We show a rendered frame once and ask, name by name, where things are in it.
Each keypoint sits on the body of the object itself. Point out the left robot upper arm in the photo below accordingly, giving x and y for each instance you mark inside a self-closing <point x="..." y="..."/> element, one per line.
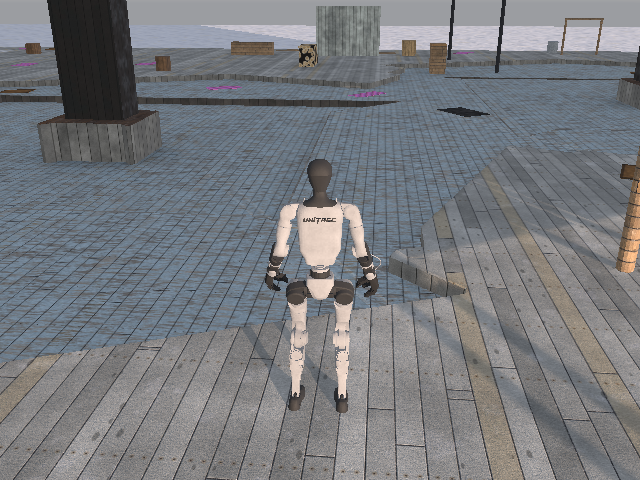
<point x="287" y="213"/>

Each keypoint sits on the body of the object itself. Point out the robot right forearm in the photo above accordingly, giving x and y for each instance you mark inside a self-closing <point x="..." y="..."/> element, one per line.
<point x="367" y="265"/>

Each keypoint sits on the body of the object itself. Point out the right robot upper arm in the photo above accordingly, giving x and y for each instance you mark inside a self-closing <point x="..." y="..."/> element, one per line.
<point x="351" y="212"/>

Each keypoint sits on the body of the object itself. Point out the robot left forearm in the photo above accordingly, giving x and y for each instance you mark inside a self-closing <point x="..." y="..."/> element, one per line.
<point x="274" y="263"/>

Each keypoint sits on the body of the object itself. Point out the robot foot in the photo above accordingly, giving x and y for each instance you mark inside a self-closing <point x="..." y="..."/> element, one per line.
<point x="341" y="404"/>
<point x="295" y="402"/>

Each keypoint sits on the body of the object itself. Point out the robot right hand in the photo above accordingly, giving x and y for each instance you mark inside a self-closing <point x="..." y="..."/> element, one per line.
<point x="365" y="283"/>

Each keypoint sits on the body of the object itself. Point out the robot left foot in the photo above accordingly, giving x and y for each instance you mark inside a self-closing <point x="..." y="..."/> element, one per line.
<point x="295" y="402"/>

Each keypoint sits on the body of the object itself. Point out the robot right foot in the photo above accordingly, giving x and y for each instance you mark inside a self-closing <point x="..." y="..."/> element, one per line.
<point x="341" y="404"/>

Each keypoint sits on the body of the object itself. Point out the robot left hand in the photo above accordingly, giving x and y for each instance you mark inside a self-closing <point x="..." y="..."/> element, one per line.
<point x="279" y="277"/>

